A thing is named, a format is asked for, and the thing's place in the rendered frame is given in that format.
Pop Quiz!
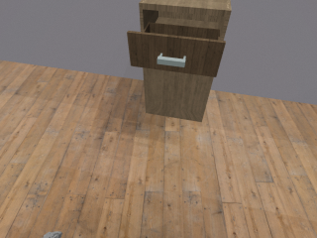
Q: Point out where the drawer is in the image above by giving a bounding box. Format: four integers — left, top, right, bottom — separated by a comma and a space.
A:
127, 22, 226, 77

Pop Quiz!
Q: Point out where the cabinet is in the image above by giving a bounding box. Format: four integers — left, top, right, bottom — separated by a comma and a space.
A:
139, 0, 232, 122

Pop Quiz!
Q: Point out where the handle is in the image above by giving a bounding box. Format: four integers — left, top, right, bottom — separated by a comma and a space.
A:
157, 53, 186, 67

